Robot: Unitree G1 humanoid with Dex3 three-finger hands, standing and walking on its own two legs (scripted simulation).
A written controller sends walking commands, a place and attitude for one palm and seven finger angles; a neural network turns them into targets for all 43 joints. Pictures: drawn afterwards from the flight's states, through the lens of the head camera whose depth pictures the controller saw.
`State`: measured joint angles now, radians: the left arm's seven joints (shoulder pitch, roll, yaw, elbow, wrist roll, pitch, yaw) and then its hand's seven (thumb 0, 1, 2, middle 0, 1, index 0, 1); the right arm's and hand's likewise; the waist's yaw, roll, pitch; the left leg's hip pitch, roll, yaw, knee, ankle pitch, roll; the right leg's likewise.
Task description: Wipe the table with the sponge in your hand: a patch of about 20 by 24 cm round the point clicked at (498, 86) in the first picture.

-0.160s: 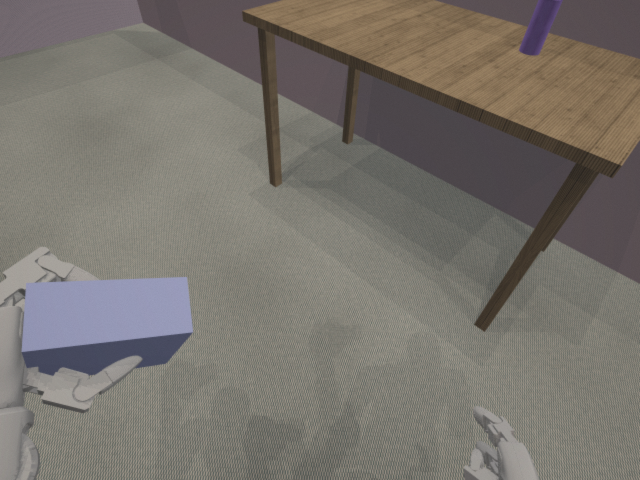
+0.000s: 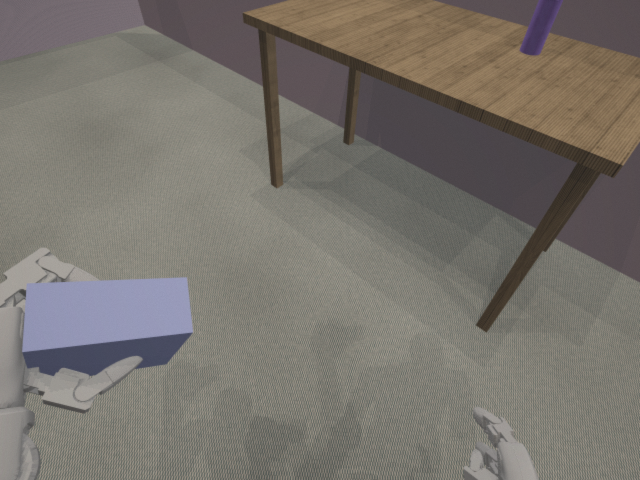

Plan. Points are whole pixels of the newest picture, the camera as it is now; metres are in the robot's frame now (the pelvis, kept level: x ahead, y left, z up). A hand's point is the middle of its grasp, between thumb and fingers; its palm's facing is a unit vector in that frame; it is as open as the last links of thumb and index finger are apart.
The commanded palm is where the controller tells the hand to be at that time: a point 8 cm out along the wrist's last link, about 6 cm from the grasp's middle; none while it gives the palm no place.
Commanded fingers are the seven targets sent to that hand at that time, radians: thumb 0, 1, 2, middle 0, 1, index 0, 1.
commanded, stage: stand and wait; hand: left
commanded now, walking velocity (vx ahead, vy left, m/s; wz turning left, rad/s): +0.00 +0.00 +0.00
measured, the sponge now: (132, 328) +0.23 +0.20 +0.14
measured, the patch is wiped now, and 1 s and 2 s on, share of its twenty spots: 0.00 0.00 0.00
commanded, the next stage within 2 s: look at it before walking up in 0.10 s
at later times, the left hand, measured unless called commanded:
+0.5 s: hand (81, 332) +0.21 +0.24 +0.16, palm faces +0.41 -0.82 -0.40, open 9.7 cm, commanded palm +0.16 +0.28 +0.18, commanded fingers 0.00 0.10 1.30 -1.20 -1.60 -1.20 -1.60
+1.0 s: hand (76, 265) +0.27 +0.27 +0.17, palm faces +0.49 -0.74 -0.46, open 9.7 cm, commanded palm +0.22 +0.30 +0.18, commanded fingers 0.00 0.10 1.30 -1.20 -1.60 -1.20 -1.60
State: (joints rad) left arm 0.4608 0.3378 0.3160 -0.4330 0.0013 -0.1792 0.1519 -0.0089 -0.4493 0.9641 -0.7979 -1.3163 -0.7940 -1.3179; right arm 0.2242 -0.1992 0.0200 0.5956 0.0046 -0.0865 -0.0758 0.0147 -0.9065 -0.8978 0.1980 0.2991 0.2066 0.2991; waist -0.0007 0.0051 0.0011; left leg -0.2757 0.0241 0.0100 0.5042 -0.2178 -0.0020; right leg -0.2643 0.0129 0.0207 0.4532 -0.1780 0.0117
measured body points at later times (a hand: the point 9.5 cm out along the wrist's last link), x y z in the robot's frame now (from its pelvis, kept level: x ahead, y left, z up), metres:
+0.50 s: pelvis +0.00 +0.00 +0.00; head -0.01 +0.00 +0.45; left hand +0.18 +0.28 +0.18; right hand +0.16 -0.24 -0.08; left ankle +0.03 +0.12 -0.74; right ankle +0.04 -0.13 -0.74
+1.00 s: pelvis +0.10 +0.00 +0.00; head +0.12 +0.01 +0.45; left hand +0.24 +0.30 +0.20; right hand +0.27 -0.18 -0.10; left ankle +0.03 +0.12 -0.74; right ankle +0.16 -0.11 -0.70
